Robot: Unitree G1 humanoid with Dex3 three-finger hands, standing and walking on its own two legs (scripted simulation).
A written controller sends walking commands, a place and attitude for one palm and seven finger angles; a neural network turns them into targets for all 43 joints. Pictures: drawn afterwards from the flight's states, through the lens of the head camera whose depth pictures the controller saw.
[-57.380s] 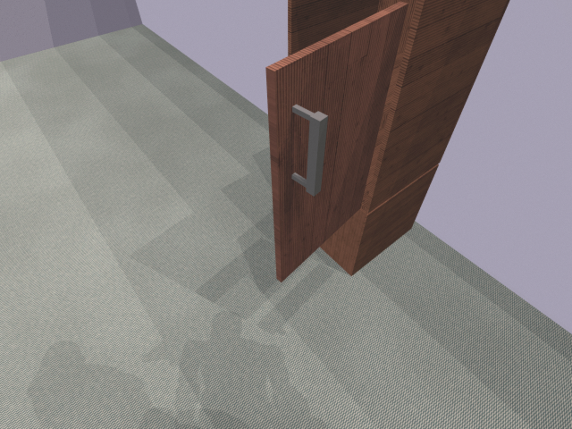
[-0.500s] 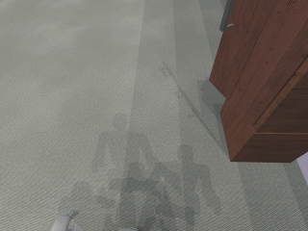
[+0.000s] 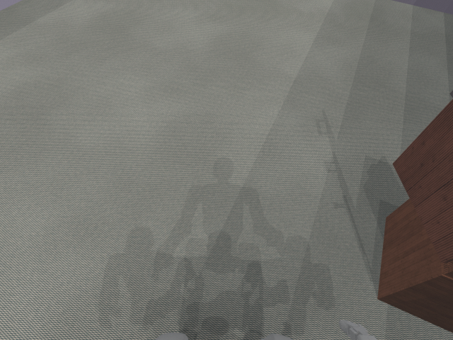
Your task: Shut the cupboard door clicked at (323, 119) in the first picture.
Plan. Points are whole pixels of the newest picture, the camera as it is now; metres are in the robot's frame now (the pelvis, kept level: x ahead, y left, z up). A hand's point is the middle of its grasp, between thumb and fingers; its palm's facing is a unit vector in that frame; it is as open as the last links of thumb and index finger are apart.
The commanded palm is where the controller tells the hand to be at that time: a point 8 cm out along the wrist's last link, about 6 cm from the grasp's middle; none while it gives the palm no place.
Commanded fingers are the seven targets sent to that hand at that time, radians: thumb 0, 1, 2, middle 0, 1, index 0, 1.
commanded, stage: walk to a spot facing it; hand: left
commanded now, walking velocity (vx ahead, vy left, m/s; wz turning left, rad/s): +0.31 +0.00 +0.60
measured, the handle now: out of the picture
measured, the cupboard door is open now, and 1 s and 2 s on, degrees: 27 27 27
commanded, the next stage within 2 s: turn to face it in 1.30 s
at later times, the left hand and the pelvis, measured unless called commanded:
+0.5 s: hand (142, 336) +0.13 +0.16 -0.13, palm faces +0.33 -0.92 -0.23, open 7.4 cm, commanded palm none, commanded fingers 0.00 0.90 0.90 -0.20 -0.30 -0.20 -0.30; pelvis +0.15 -0.03 +0.02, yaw +20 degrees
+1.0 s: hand (94, 237) +0.31 +0.31 -0.13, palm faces +0.55 -0.81 -0.22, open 7.4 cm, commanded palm none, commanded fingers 0.00 0.90 0.90 -0.20 -0.30 -0.20 -0.30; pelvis +0.33 +0.09 +0.02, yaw +34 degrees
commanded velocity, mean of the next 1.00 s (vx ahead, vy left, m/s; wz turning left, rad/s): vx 0.33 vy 0.00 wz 0.50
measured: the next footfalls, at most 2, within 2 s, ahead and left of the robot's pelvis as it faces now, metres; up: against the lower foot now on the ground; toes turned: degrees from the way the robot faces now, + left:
right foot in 0.26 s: +0.17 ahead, -0.14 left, +0.00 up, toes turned +4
left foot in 0.70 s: +0.32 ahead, +0.17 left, +0.00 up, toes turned +33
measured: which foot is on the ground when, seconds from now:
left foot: down 0.00-0.26, up 0.28-0.68, down 0.70-1.00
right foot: up 0.00-0.24, down 0.26-0.70, up 0.72-1.00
